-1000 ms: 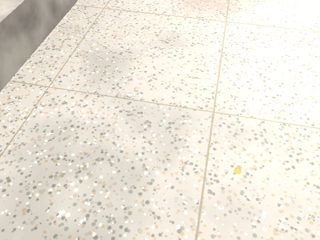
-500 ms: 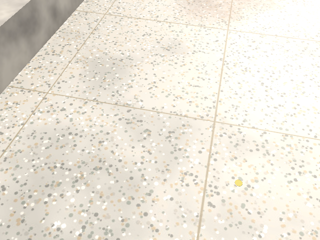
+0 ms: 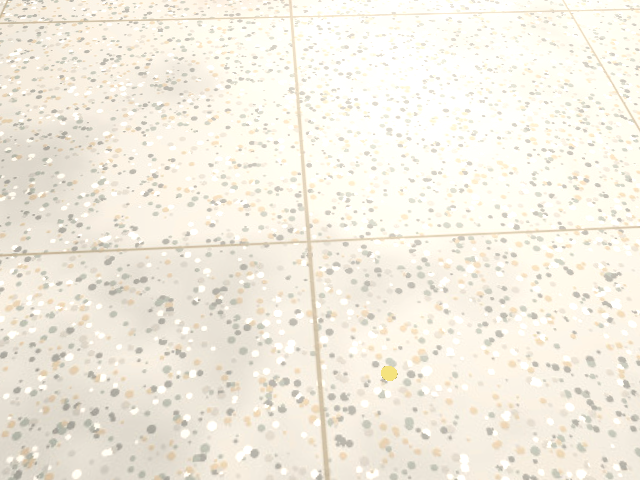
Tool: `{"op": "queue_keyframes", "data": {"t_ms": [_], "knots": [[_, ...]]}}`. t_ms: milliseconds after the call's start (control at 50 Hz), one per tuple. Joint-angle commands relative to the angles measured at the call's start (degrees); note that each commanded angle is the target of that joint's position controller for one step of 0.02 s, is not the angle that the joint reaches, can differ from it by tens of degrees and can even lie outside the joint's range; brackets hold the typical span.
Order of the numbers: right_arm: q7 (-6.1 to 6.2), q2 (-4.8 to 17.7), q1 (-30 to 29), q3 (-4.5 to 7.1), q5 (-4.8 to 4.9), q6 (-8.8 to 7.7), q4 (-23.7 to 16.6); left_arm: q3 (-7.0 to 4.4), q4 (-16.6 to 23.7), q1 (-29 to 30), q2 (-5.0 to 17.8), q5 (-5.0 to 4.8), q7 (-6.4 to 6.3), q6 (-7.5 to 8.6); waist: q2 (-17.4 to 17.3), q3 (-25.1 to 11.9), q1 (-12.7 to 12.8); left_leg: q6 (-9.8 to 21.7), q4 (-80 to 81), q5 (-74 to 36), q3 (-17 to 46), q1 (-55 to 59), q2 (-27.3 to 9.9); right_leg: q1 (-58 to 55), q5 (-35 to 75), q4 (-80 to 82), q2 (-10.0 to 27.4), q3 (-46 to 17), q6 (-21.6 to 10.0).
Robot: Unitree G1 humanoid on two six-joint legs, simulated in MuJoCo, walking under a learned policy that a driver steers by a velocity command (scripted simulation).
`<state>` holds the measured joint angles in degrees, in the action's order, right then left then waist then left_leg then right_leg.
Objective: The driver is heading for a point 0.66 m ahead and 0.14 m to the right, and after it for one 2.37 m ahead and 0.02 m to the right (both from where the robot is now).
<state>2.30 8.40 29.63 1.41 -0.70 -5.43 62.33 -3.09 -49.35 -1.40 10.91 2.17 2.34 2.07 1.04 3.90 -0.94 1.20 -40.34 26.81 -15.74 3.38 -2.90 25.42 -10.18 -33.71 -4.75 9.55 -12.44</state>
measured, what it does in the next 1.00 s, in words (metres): walks ahead, turning right: left foot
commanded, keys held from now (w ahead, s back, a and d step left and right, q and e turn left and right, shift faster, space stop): w+e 0.60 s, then w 0.20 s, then w+q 0.20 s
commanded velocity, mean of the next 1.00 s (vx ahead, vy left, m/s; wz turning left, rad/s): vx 0.49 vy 0.00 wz -0.42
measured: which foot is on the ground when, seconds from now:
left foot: down 0.00-0.00, up 0.02-0.52, down 0.54-1.00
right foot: down 0.00-0.54, up 0.56-1.00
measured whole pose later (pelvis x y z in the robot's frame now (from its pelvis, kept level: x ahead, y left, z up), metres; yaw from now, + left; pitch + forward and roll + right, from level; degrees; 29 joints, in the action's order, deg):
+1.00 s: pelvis +0.53 -0.09 +0.03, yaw -25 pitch +2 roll +2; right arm -1.3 12.6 27.5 2.1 -0.7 -4.7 52.8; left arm -0.3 -41.0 -0.8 12.6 2.0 2.9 2.7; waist 1.9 1.8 -5.6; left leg 0.7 -15.6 17.7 -3.7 0.1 1.4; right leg 30.1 -7.3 -33.7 2.3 1.0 -1.9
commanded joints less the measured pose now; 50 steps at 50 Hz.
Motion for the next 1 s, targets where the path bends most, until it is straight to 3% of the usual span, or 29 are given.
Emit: {"op": "queue_keyframes", "data": {"t_ms": [20,40,60,80,100,140,200,300,420,460,480,500,520,540,560,580,600,620,640,700,760,840,900,960,1000], "knots": [[-1.55,5.29,-2.37,1.50,0.51,-0.69,-10.60,-5.00,-2.26,-19.40,17.03,0.20,-0.74,-0.67,8.16,-16.78,5.88,1.37,-49.32,4.92,12.70,-40.26,4.85,-42.36,-2.30,12.41,24.06,-50.72,-15.60],[-2.14,8.33,-9.04,1.84,0.09,-1.30,-12.37,-4.65,-2.50,-18.53,14.82,-1.08,-1.34,-1.09,2.12,-11.59,7.38,1.57,-48.30,-2.01,18.55,-47.61,1.93,-37.39,-13.78,20.14,23.89,-50.00,-15.05],[-2.38,9.51,-11.47,1.98,0.12,-1.86,-13.51,-3.72,-2.27,-15.18,11.50,-1.58,-1.72,-0.85,-1.02,-4.15,5.09,1.67,-42.86,-7.22,18.42,-48.18,-0.80,-29.30,-13.53,22.68,22.72,-44.19,-12.02],[-2.17,9.76,-11.31,2.26,-0.02,-1.92,-13.04,-3.09,-1.93,-12.73,9.23,-1.48,-1.82,-0.31,-5.60,-1.06,2.06,1.17,-37.41,-9.65,18.23,-44.19,-2.59,-22.24,-4.98,23.44,20.08,-38.84,-9.07],[-1.99,9.08,-10.30,2.21,-0.82,-1.02,-12.76,-2.70,-1.52,-11.60,8.41,-1.61,-2.12,0.39,-6.90,-0.66,-0.08,0.16,-33.85,-9.75,18.51,-39.65,-3.62,-17.39,3.47,23.20,17.22,-33.80,-7.47],[-2.41,7.66,-9.19,2.10,-2.00,1.29,-13.01,-2.21,-1.70,-12.49,8.17,-2.10,-2.39,1.80,-5.17,-1.53,-1.89,-1.59,-28.43,-9.21,18.13,-34.82,-4.54,-13.00,12.59,23.01,13.56,-27.55,-6.09],[-2.90,7.59,-14.94,2.21,-2.13,2.85,-15.84,-2.48,-2.29,-16.73,10.11,-2.39,-2.35,2.53,-1.56,-1.04,-0.67,-3.37,-21.35,-14.60,16.04,-37.71,-4.57,-12.68,17.58,23.05,10.43,-24.01,-3.93],[-3.47,8.56,-27.84,2.22,-1.83,3.51,-21.01,-2.38,-2.43,-25.03,10.23,-2.21,-2.31,1.92,1.83,-1.06,4.59,-4.02,-10.14,-24.34,15.54,-46.13,-2.68,-21.83,21.39,21.52,9.94,-26.26,0.45],[-4.24,8.69,-38.39,1.00,-1.30,2.69,-25.96,-2.30,-1.67,-29.76,11.17,-1.39,-3.21,1.66,3.36,-0.60,7.59,-2.84,1.31,-24.22,15.23,-47.54,1.20,-31.04,28.84,17.14,11.12,-29.57,-0.58],[-4.20,9.57,-38.31,0.89,-0.89,2.09,-27.05,-2.50,-1.00,-28.95,12.05,-1.17,-3.65,1.72,4.26,-0.81,6.65,-1.54,5.93,-23.58,15.86,-43.01,2.20,-31.70,31.64,15.25,12.01,-30.92,0.03],[-3.98,10.28,-35.76,1.03,-0.72,1.83,-26.74,-2.62,-0.41,-27.15,12.65,-1.19,-3.80,1.77,4.64,-1.30,4.95,-0.73,8.63,-22.52,15.97,-37.47,3.02,-30.09,34.07,13.86,11.87,-30.82,1.11],[-3.48,11.47,-30.63,1.49,-0.54,1.56,-25.47,-2.77,0.39,-24.50,13.48,-1.22,-3.69,1.94,4.86,-3.07,2.18,0.37,10.80,-20.22,15.53,-28.40,4.67,-27.02,40.50,10.24,10.88,-29.85,2.73],[-2.74,13.42,-23.32,2.30,-0.36,1.15,-23.35,-2.91,0.71,-23.46,14.24,-1.27,-3.16,2.28,3.90,-7.14,-0.81,1.45,12.20,-19.75,14.82,-18.29,5.97,-25.31,45.34,2.61,9.14,-29.04,4.02],[-1.81,15.23,-14.43,3.00,-0.82,0.43,-21.61,-2.85,1.37,-21.84,13.90,-1.85,-2.50,2.84,2.23,-12.22,-5.52,3.18,14.39,-21.70,17.89,-4.46,1.85,-18.67,38.88,-8.96,6.19,-27.50,5.20],[-0.65,19.78,-5.14,3.92,-2.44,0.38,-21.27,-1.46,3.70,-22.80,8.50,-2.39,-2.17,3.27,-5.65,-21.84,-7.48,5.40,13.86,-13.09,32.40,9.25,-13.57,-10.26,12.94,-25.57,2.40,-22.79,5.79],[-1.12,22.86,-8.66,4.71,-3.05,1.02,-21.71,-1.18,4.92,-30.76,6.50,-4.20,-2.43,2.60,-19.59,-25.98,-1.14,12.46,21.36,-12.25,59.39,16.56,-25.02,5.65,-23.04,-38.72,-4.87,-17.84,7.30],[-1.56,16.80,-12.95,4.02,-1.85,1.66,-22.63,-1.57,3.04,-28.27,10.96,-1.71,-2.98,1.50,-8.78,-17.87,-0.03,11.65,22.70,-4.06,57.40,8.16,-22.21,9.89,-17.08,-42.33,1.29,-17.56,6.86],[-1.79,12.00,-16.34,2.76,-1.31,1.59,-22.78,-1.62,3.21,-23.79,10.71,-1.03,-2.33,1.25,-3.51,-9.85,-0.02,10.48,24.23,-6.04,47.15,-0.65,-18.63,9.23,-11.36,-39.95,2.93,-16.60,7.28],[-2.10,10.30,-17.14,2.22,-1.57,1.37,-22.02,-1.37,3.58,-21.91,9.31,-0.83,-1.84,1.11,-1.66,-6.30,0.66,9.52,25.81,-12.20,39.93,-6.00,-15.66,8.10,-9.08,-37.59,4.31,-16.17,7.65],[-2.60,10.34,-14.11,2.02,-0.80,-0.21,-19.02,-0.97,4.09,-21.41,7.33,0.08,-0.47,-0.30,-6.52,-4.16,2.25,8.60,28.41,-25.45,29.13,-12.24,-11.47,5.10,-8.17,-33.65,5.34,-15.44,8.30],[-3.34,11.06,-11.64,2.21,-0.22,-1.57,-17.21,-0.61,5.53,-17.46,6.73,0.27,0.25,-0.67,-6.74,-3.44,2.40,9.65,30.73,-30.54,24.26,-11.33,-11.23,9.26,-4.82,-30.11,5.44,-15.56,8.73],[-3.67,10.94,-9.11,2.04,0.30,-1.16,-15.14,0.59,9.21,-6.95,5.83,0.59,1.08,-0.03,-5.98,-1.34,1.45,9.38,32.68,-32.48,18.85,-11.46,-8.07,10.96,4.12,-16.37,7.88,-10.37,10.25],[-3.69,12.83,-5.99,2.45,0.43,-0.72,-13.96,1.77,10.98,-0.12,4.47,0.08,1.29,0.58,-6.20,-0.97,-0.81,8.91,31.41,-35.68,18.09,-12.57,-7.15,4.72,6.82,-5.68,7.21,-6.94,11.25],[-3.44,15.00,-3.70,3.02,0.05,-0.12,-12.99,1.55,11.92,1.85,6.23,-0.40,0.47,1.15,-6.44,-1.04,-1.17,8.62,28.20,-38.58,21.18,-8.52,-9.48,2.21,3.88,-0.65,6.19,-6.87,10.83],[-3.19,15.52,-3.87,3.18,-0.05,0.43,-12.72,1.09,11.17,-1.41,7.34,-0.20,-0.28,1.85,-6.75,-2.48,0.64,7.80,23.20,-41.77,22.59,-6.72,-9.78,-3.42,0.37,3.56,4.71,-6.99,9.92]]}}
